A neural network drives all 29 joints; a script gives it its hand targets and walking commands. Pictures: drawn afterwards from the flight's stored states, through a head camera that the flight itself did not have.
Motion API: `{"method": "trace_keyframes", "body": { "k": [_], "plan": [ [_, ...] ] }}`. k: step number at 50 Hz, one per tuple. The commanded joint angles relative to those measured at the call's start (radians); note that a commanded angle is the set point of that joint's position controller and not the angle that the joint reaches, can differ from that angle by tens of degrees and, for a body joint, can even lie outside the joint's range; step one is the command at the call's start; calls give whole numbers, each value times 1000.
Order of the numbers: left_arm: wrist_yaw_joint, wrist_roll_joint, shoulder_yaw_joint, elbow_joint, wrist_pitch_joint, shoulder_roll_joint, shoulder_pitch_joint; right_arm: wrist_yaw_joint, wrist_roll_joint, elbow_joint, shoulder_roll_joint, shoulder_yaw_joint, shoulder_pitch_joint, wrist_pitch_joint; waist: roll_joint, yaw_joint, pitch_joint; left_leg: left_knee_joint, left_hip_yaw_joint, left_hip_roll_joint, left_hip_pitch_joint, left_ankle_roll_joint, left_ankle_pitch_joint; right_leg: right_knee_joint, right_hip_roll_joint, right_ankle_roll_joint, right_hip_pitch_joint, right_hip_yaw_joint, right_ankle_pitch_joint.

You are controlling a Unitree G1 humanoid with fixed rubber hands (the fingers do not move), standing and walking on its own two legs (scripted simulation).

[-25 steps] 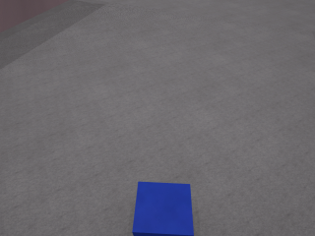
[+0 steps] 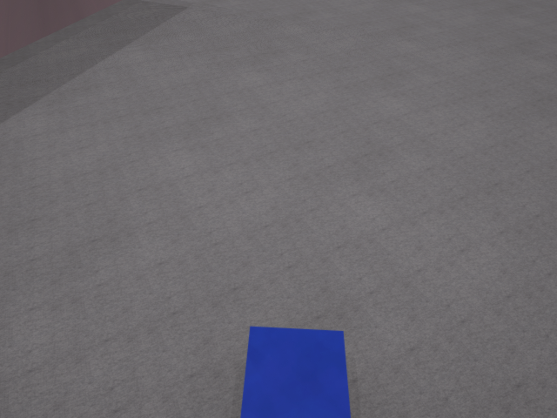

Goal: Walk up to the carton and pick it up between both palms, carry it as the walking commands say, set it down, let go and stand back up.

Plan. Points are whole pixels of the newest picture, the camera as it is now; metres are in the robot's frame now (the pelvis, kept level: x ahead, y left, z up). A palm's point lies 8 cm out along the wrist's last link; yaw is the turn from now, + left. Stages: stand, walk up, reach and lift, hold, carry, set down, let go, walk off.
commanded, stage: stand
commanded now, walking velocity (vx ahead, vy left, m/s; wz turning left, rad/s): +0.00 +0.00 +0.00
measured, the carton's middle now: (294, 383) +0.37 -0.03 -0.65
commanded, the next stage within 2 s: reach and lift in 0.56 s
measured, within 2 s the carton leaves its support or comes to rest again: neither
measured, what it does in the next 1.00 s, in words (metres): stands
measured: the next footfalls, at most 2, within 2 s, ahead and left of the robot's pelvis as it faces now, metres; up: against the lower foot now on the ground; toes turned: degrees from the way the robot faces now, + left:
none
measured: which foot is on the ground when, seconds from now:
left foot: down 0.00-1.00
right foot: down 0.00-1.00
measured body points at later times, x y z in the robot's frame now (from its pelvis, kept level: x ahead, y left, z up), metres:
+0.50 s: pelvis +0.01 +0.00 +0.00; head +0.04 +0.01 +0.45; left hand -0.01 +0.20 -0.17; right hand -0.04 -0.20 -0.16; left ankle -0.09 +0.10 -0.74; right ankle +0.00 -0.17 -0.74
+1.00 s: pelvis -0.02 -0.02 -0.02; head +0.14 -0.01 +0.40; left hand +0.13 +0.20 -0.18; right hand +0.17 -0.19 -0.18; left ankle -0.09 +0.11 -0.74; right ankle +0.01 -0.19 -0.73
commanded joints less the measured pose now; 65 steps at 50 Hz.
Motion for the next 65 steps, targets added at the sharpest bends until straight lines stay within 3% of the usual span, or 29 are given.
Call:
{"method": "trace_keyframes", "body": {
  "k": [1,28,29,30,32,33,34,36,38,40,42,46,48,49,50,51,53,54,55,56,57,58,59,60,61,62,63,64,65],
  "plan": [
    [7,0,9,-5,-3,70,99,-7,2,7,-77,-12,148,-2,22,-7,58,-66,-39,100,-93,5,532,-8,-26,-51,43,-21,298],
    [9,0,2,-24,-1,83,95,-12,2,6,-95,-11,167,0,23,-12,53,-48,-27,100,-73,3,589,11,-19,-50,66,-39,333],
    [7,-103,-85,-718,-17,151,-722,-11,105,-777,-213,49,-766,-13,195,21,-175,-4,-132,-23,-597,-8,330,107,123,-127,-47,7,-4],
    [46,-110,-100,-518,44,108,-606,-36,56,-657,-226,73,-647,60,158,-55,-154,87,-102,37,-710,-18,130,151,77,-111,-39,-4,2],
    [64,-163,-131,-588,152,113,-567,-46,73,-678,-190,86,-636,196,155,-64,-208,71,-110,76,-746,-8,159,199,93,-131,-18,-11,50],
    [89,-133,-98,-633,192,134,-509,-34,103,-646,-200,46,-590,246,211,-28,-222,71,-100,78,-705,-4,245,185,95,-163,-95,4,77],
    [96,-172,-159,-614,260,77,-471,-37,144,-561,-185,47,-539,316,154,-9,-220,103,-114,71,-722,7,311,180,75,-176,-87,27,110],
    [78,-207,-179,-475,395,59,-341,-27,158,-489,-152,65,-357,432,1,-23,-280,153,-164,25,-671,41,425,180,123,-146,-113,21,201],
    [52,-198,-150,-386,497,154,-203,-8,176,-452,-147,72,-234,543,-80,-14,-406,208,-180,-1,-690,63,620,224,152,-131,-48,56,448],
    [4,-147,-69,-313,563,203,-70,11,148,-439,-119,56,-124,614,-147,12,-519,223,-191,-18,-674,72,674,225,150,-122,-4,117,651],
    [-48,-86,-22,-337,544,189,-27,3,88,-431,-37,23,-66,616,-161,-14,-550,202,-186,-50,-718,45,602,214,129,-121,43,140,803],
    [-91,103,97,-634,414,147,-199,-4,-34,-601,22,-170,-113,466,-12,-37,-729,223,-170,-65,-850,-41,705,212,101,-129,45,130,1092],
    [-97,161,138,-677,333,211,-313,-6,-54,-684,72,-229,-202,392,-45,-29,-803,229,-144,-59,-1127,-60,577,245,45,-141,160,177,1353],
    [-100,176,148,-677,289,248,-369,-2,-67,-709,78,-249,-264,352,-82,-37,-810,217,-140,-51,-1240,-57,512,260,32,-130,192,186,1396],
    [-105,183,156,-704,240,273,-399,1,-75,-733,52,-279,-308,303,-72,-39,-829,219,-144,-50,-1260,-45,544,280,32,-102,132,173,1364],
    [-108,183,139,-741,192,254,-405,5,-67,-749,12,-300,-313,250,-46,-58,-836,250,-159,-48,-1168,-25,647,300,51,-57,-27,131,1225],
    [-116,116,88,-881,145,139,-401,19,-13,-849,-139,-324,-349,161,156,-98,-1010,427,-222,-19,-572,-11,1104,312,132,1,-698,5,693],
    [-110,93,77,-878,168,114,-414,26,-3,-870,-221,-337,-371,156,219,-82,-1091,484,-222,9,-384,-46,1206,239,152,-26,-886,-14,413],
    [-110,62,42,-869,210,133,-468,34,8,-887,-259,-320,-388,178,192,-84,-1109,494,-208,12,-396,-73,981,205,149,-66,-830,0,252],
    [-122,28,4,-920,246,156,-537,35,12,-933,-241,-305,-401,214,158,-104,-1110,466,-182,-2,-514,-73,600,223,144,-82,-726,9,214],
    [-142,4,-24,-968,286,164,-628,46,31,-956,-201,-278,-444,259,175,-124,-1068,422,-174,-17,-619,-61,231,288,139,-82,-704,-1,108],
    [-153,0,-31,-1027,313,157,-650,56,57,-950,-167,-261,-450,294,220,-121,-1008,393,-183,-10,-684,-68,44,329,120,-84,-691,4,76],
    [-153,6,-23,-1026,338,158,-649,69,85,-923,-140,-224,-426,317,241,-101,-912,375,-189,2,-718,-80,-33,341,107,-88,-699,12,84],
    [-143,1,-23,-977,354,139,-637,78,112,-890,-114,-192,-395,331,228,-86,-829,383,-161,0,-768,-88,56,341,105,-87,-711,23,170],
    [-118,6,-38,-925,360,115,-561,83,132,-856,-82,-172,-286,335,191,-108,-785,413,-173,-7,-735,-76,405,371,118,-48,-726,12,352],
    [-104,-15,-54,-836,383,93,-434,90,127,-761,-52,-186,-142,355,178,-142,-814,465,-220,-20,-495,-71,884,372,147,-18,-755,-30,505],
    [-93,-52,-94,-877,422,55,-417,124,143,-747,-109,-213,-128,367,243,-174,-913,510,-276,-14,-329,-71,1133,437,175,-37,-859,-65,422],
    [-78,-32,-82,-865,466,34,-345,150,108,-725,-186,-239,-77,386,265,-178,-942,521,-295,7,-267,-82,1072,438,190,-67,-943,-76,245],
    [-67,-8,-60,-883,492,73,-437,167,94,-746,-240,-257,-187,407,283,-144,-926,496,-305,19,-348,-95,746,433,186,-90,-973,-63,29]
  ]
}}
